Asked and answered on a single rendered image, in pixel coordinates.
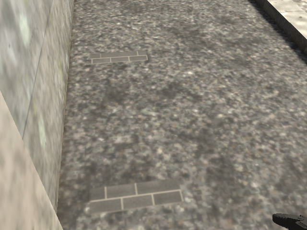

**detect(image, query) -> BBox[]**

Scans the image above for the right robot hand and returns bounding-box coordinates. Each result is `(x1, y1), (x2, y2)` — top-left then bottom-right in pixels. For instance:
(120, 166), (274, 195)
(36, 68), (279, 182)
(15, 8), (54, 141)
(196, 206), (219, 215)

(272, 213), (307, 230)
